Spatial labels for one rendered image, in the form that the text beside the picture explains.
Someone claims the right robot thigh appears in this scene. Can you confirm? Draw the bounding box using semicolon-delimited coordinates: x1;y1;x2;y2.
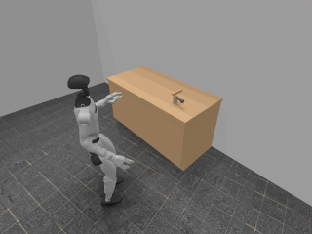
91;153;116;183

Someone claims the robot right upper arm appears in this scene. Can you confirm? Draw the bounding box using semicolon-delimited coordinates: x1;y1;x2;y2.
77;108;93;147

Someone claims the counter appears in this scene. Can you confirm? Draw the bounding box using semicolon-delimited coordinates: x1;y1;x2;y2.
106;66;223;171

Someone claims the robot right hand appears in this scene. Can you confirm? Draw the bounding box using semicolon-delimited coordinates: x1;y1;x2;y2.
112;155;134;170

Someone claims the robot left hand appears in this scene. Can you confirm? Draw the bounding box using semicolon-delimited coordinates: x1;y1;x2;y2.
103;92;123;104

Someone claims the right robot forearm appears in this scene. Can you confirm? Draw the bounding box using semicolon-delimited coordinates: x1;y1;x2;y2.
82;140;115;161

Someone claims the left robot forearm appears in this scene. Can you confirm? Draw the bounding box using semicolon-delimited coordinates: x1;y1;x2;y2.
95;99;106;109

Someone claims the humanoid robot torso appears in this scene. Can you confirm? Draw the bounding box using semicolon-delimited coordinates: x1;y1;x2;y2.
74;96;103;155

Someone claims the tap lever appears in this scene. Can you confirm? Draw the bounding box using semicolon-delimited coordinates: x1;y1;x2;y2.
176;97;184;103

